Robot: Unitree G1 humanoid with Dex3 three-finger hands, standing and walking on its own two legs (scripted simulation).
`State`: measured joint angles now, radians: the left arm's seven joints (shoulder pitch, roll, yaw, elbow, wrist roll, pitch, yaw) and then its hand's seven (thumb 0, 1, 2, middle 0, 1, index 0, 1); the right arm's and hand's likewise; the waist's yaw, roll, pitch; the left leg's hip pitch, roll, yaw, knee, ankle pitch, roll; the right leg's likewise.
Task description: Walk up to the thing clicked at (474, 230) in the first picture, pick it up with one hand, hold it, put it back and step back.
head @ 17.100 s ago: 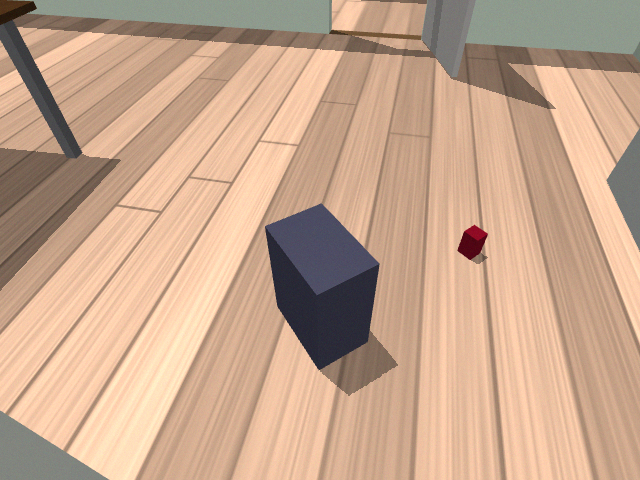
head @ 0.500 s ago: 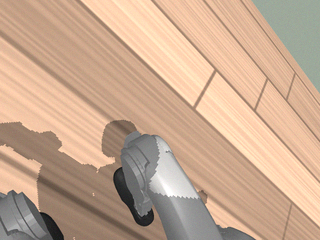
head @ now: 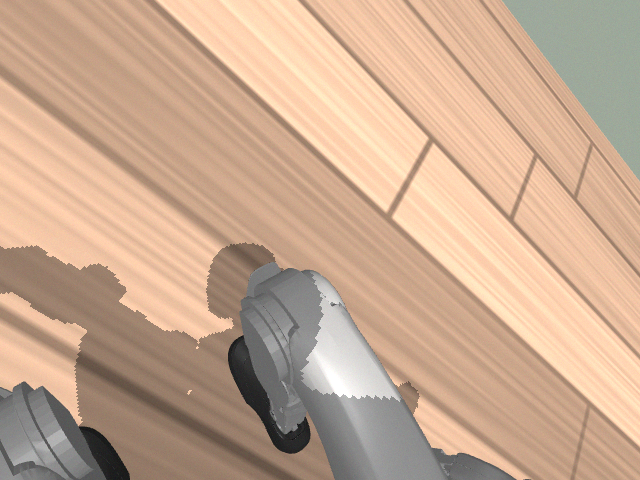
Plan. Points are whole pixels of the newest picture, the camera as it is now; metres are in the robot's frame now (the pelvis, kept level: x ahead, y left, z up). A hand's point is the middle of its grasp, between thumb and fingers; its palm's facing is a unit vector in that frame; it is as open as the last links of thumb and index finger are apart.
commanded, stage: settle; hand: left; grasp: from above
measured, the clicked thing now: out of the picture +0.43 +0.34 -0.26
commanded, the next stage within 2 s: lift in 0.90 s
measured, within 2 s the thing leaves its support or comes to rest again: leaves its support in 0.54 s
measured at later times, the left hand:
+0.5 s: hand out of the picture +0.44 +0.33 -0.21, palm faces +0.10 -0.47 -0.88, open 10.6 cm
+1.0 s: hand out of the picture +0.43 +0.35 -0.12, palm faces +0.05 -0.47 -0.88, open 10.4 cm
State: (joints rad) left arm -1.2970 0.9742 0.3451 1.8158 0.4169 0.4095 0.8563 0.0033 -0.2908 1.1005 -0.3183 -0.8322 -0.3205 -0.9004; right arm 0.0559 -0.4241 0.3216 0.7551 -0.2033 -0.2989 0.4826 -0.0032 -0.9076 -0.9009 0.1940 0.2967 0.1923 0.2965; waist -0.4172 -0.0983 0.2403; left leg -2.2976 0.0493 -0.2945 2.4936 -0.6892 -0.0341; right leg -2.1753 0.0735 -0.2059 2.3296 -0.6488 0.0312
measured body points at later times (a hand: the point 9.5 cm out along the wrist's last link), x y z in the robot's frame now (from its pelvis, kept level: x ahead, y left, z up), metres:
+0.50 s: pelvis +0.00 +0.00 +0.01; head +0.28 +0.09 +0.34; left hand +0.43 +0.35 -0.16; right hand +0.02 -0.26 -0.06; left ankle +0.07 +0.14 -0.28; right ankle +0.12 -0.11 -0.28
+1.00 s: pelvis +0.00 -0.01 +0.02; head +0.23 +0.07 +0.39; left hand +0.42 +0.37 -0.07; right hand +0.02 -0.27 -0.08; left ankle +0.07 +0.14 -0.28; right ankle +0.12 -0.11 -0.28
